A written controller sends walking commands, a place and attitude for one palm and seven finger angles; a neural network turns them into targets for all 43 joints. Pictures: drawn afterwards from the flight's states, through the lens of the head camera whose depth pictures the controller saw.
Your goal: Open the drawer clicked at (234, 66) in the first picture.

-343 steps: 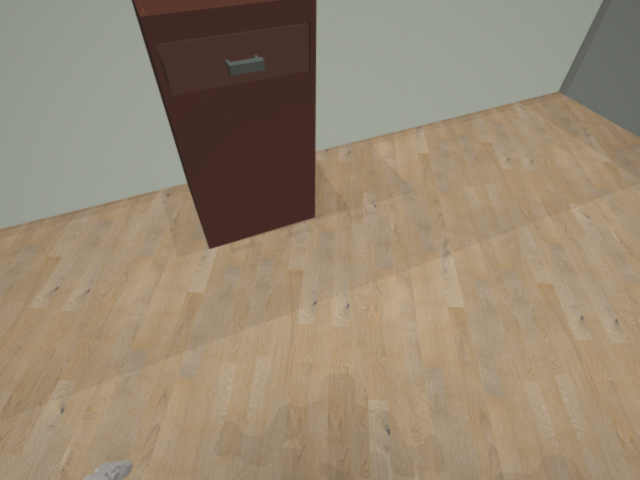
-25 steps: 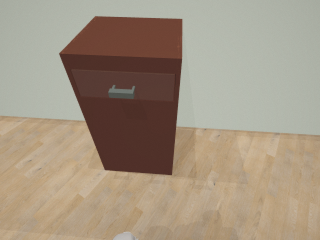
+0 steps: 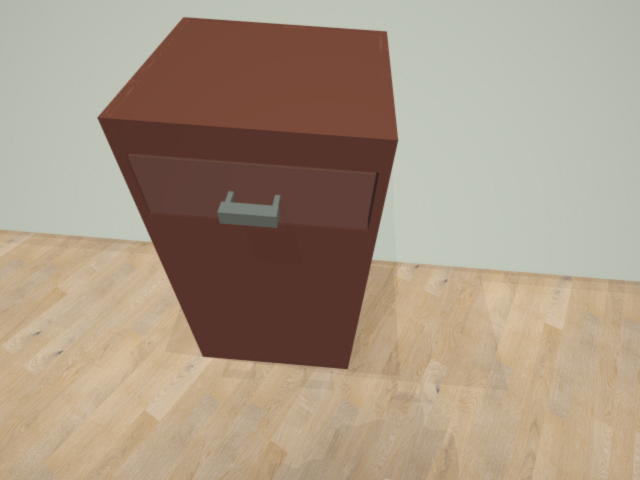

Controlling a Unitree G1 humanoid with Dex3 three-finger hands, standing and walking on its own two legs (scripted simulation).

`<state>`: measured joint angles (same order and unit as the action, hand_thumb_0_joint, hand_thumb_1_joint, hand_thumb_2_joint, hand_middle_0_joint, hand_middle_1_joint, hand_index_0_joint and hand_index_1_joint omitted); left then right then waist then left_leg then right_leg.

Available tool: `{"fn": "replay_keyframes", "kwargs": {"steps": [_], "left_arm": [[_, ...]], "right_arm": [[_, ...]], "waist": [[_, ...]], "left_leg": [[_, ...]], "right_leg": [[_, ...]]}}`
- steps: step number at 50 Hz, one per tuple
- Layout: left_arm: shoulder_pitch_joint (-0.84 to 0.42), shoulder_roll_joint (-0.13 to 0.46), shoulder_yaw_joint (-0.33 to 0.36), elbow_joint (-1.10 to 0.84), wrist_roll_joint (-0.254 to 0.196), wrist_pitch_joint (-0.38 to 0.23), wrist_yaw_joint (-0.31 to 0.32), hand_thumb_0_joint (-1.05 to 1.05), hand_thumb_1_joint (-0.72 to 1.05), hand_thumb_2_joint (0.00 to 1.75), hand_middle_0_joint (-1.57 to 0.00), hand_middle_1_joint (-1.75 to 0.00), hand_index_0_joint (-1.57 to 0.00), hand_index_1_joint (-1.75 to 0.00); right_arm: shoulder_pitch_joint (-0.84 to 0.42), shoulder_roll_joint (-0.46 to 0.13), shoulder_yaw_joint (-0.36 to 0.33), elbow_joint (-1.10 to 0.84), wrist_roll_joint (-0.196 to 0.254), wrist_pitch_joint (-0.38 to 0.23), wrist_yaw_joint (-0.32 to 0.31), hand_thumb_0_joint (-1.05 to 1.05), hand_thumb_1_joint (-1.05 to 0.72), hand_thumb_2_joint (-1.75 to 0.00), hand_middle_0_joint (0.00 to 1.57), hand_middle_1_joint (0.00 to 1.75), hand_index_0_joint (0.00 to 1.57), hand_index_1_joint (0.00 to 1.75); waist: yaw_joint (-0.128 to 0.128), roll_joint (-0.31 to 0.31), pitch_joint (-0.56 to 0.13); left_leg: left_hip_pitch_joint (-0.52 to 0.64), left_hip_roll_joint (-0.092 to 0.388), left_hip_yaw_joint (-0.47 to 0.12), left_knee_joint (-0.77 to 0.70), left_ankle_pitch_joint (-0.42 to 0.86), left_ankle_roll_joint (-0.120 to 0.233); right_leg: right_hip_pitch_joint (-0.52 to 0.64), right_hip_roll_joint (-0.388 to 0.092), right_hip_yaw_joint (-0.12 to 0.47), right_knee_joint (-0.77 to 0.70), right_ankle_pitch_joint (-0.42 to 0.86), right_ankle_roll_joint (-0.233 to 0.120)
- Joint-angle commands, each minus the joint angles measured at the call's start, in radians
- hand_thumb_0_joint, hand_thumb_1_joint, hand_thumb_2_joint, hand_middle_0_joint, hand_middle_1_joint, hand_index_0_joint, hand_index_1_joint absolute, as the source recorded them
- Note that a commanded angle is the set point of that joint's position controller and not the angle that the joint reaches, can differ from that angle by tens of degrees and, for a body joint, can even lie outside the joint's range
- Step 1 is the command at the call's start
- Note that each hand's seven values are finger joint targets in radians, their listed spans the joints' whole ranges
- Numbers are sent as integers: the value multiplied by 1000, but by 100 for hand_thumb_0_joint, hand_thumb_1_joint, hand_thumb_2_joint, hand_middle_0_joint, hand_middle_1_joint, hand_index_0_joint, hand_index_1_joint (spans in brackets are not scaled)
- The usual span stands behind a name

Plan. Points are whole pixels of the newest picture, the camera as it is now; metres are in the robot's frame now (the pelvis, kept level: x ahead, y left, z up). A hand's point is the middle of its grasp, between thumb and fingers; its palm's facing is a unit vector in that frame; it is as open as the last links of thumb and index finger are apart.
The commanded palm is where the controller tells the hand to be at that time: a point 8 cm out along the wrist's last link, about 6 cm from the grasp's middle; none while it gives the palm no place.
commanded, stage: come to a stop and stand still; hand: left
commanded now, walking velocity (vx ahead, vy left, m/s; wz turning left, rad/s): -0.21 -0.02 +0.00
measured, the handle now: (251, 206) +0.56 +0.16 -0.02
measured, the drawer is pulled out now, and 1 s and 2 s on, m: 0.00 0.00 0.00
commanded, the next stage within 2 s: look again from close up in 0.76 s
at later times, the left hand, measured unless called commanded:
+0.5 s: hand out of the picture +0.04 +0.18 -0.18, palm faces +0.09 -0.98 -0.19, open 7.3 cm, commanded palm none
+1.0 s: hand out of the picture -0.03 +0.13 -0.18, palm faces +0.03 -0.98 -0.18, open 7.3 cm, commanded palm none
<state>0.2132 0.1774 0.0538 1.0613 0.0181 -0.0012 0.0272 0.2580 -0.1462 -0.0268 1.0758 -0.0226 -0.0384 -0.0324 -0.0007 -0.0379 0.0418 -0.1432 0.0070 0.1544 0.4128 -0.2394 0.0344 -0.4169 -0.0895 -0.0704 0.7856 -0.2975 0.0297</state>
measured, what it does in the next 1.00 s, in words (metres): steps on the spot: right foot, then left foot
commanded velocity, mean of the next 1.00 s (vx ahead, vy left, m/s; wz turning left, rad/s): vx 0.00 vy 0.00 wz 0.00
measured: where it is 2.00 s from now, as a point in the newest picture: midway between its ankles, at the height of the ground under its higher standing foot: outside the picture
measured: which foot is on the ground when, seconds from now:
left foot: down 0.00-0.14, up 0.16-0.40, down 0.42-1.00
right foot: up 0.00-0.06, down 0.08-0.46, up 0.48-0.68, down 0.70-1.00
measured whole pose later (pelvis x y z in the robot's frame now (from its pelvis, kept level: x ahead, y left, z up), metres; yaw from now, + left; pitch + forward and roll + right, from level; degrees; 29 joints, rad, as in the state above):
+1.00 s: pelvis -0.02 -0.02 -0.01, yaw +0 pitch -1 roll +0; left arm 0.31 0.11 -0.01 1.14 0.01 -0.03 0.04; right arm 0.29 -0.16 0.00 1.08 -0.02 -0.01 -0.02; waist -0.01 0.03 0.03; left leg -0.19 0.06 0.04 0.53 -0.33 -0.03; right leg -0.21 0.02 -0.08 0.53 -0.30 -0.04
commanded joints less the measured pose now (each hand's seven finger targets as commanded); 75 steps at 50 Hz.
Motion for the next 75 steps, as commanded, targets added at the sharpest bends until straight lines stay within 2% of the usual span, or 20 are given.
{"fn": "replay_keyframes", "kwargs": {"steps": [1,3,5,7,10,15,19,20,21,22,25,32,34,36,39,40,41,45,55,75], "left_arm": [[109,28,-8,-9,-1,12,-4,0,90,90,-20,-30,-20,-30],[127,91,-1,-12,4,0,2,0,90,90,-20,-30,-20,-30],[85,157,3,-28,2,-5,6,0,90,90,-20,-30,-20,-30],[65,173,11,-39,0,-4,13,0,90,90,-20,-30,-20,-30],[8,155,17,-68,4,5,23,0,90,90,-20,-30,-20,-30],[-34,166,36,-101,14,15,25,0,90,90,-20,-30,-20,-30],[-51,147,34,-95,5,23,20,0,90,90,-20,-30,-20,-30],[-48,111,24,-93,-4,27,16,0,90,90,-20,-30,-20,-30],[-41,62,12,-97,-13,31,9,0,90,90,-20,-30,-20,-30],[-48,32,4,-106,-9,32,2,0,90,90,-20,-30,-20,-30],[-21,31,0,-51,8,35,-11,0,90,90,-20,-30,-20,-30],[31,24,-22,-4,-3,6,-20,0,90,90,-20,-30,-20,-30],[96,37,-23,32,-7,-8,-13,0,90,90,-20,-30,-20,-30],[145,65,-24,54,-10,-15,-2,0,90,90,-20,-30,-20,-30],[130,56,-30,66,-14,-22,5,0,90,90,-20,-30,-20,-30],[212,73,-31,97,4,-41,54,0,90,90,-20,-30,-20,-30],[189,105,-30,48,-6,-54,46,0,90,90,-20,-30,-20,-30],[129,72,-39,22,-8,-56,22,0,90,90,-20,-30,-20,-30],[139,62,-43,16,-8,-31,10,0,90,90,-20,-30,-20,-30],[147,61,-35,14,-6,-25,5,0,90,90,-20,-30,-20,-30]], "right_arm": [[13,-123,-25,-27,1,14,-12,0,-90,-90,20,30,20,30],[28,-97,-26,-22,9,22,-8,0,-90,-90,20,30,20,30],[86,-56,-25,-21,21,36,2,0,-90,-90,20,30,20,30],[111,-43,-30,-7,18,64,-1,0,-90,-90,20,30,20,30],[74,-58,-36,-22,17,79,-1,0,-90,-90,20,30,20,30],[93,-43,-36,-30,17,78,9,0,-90,-90,20,30,20,30],[182,-31,-26,-7,13,56,11,0,-90,-90,20,30,20,30],[191,-53,-24,1,10,46,9,0,-90,-90,20,30,20,30],[167,-100,-30,-11,0,38,6,0,-90,-90,20,30,20,30],[102,-139,-33,-45,-3,38,1,0,-90,-90,20,30,20,30],[-13,-114,-19,-55,-6,29,-8,0,-90,-90,20,30,20,30],[91,-123,-22,-2,2,21,-16,0,-90,-90,20,30,20,30],[104,-112,-18,14,10,15,-17,0,-90,-90,20,30,20,30],[96,-82,-8,14,17,10,-14,0,-90,-90,20,30,20,30],[87,-71,1,31,14,21,-13,0,-90,-90,20,30,20,30],[20,-133,-7,-16,13,7,-3,0,-90,-90,20,30,20,30],[55,-69,6,-48,15,16,6,0,-90,-90,20,30,20,30],[117,-52,17,-18,3,17,13,0,-90,-90,20,30,20,30],[104,-68,27,-18,6,20,3,0,-90,-90,20,30,20,30],[129,-75,29,26,5,9,-3,0,-90,-90,20,30,20,30]], "waist": [[24,162,0],[34,67,-14],[-3,-39,-36],[-7,-177,-83],[15,-138,-72],[14,-100,-111],[-20,-106,-123],[-21,-10,-112],[-14,175,-70],[1,272,4],[27,231,92],[-17,146,61],[-7,85,-13],[-4,39,-47],[-13,-80,-50],[26,-116,-4],[-12,-69,-65],[-36,13,-45],[-7,34,90],[4,49,12]], "left_leg": [[-47,251,-139,-39,506,77],[-91,169,-101,49,327,3],[-150,72,-67,108,0,-43],[-113,40,-55,263,-206,-59],[-168,34,-131,490,-314,-55],[-170,29,-129,403,-263,-62],[13,15,-96,38,-50,-52],[64,49,-147,-50,-38,-40],[-7,179,-321,-165,-127,3],[-139,282,-416,-266,-204,44],[-257,239,-341,-297,-256,62],[46,228,-263,-143,203,80],[52,176,-208,-38,359,37],[5,119,-153,-2,276,-4],[28,103,-138,-20,160,-28],[-70,119,-102,166,223,-41],[-110,67,-121,159,-111,-32],[-33,77,-139,81,14,-18],[-110,86,-150,17,11,-10],[-74,105,-153,-9,64,-1]], "right_leg": [[169,11,-10,-229,98,-1],[258,-40,69,-342,430,-18],[285,-199,173,-307,764,-115],[257,-247,215,-381,771,-189],[216,-264,232,-434,665,-246],[240,-234,202,-454,420,-221],[144,-161,170,-418,93,-138],[78,-102,131,-367,-15,-97],[33,-13,62,-279,-64,-46],[50,25,9,-210,-63,-18],[138,29,41,-103,-14,-20],[76,43,21,-276,-22,-10],[212,19,50,-404,198,-21],[304,-46,103,-392,399,-53],[278,-48,116,-405,426,-73],[275,-68,156,-356,795,-42],[306,-127,194,-402,626,-77],[187,-53,158,-406,206,-112],[165,-12,127,-406,84,-89],[248,-8,93,-347,175,-83]]}}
